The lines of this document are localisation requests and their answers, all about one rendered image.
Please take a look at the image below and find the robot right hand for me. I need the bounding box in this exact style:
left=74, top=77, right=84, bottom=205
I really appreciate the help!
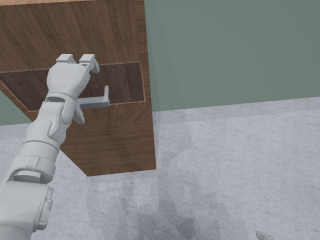
left=255, top=230, right=276, bottom=240

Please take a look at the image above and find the drawer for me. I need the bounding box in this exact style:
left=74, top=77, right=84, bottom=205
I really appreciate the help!
left=0, top=61, right=144, bottom=111

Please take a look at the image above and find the robot left hand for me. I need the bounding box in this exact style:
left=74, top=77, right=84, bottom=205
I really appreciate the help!
left=46, top=54, right=100, bottom=125

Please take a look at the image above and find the cabinet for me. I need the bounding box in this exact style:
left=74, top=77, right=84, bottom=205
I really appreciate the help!
left=0, top=0, right=156, bottom=177

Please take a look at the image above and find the left robot forearm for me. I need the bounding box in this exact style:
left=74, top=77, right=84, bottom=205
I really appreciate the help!
left=0, top=93, right=77, bottom=193

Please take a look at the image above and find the handle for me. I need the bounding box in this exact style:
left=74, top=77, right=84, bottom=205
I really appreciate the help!
left=41, top=85, right=110, bottom=109

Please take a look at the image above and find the left robot upper arm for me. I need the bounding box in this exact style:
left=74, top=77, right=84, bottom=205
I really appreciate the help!
left=0, top=180, right=54, bottom=240

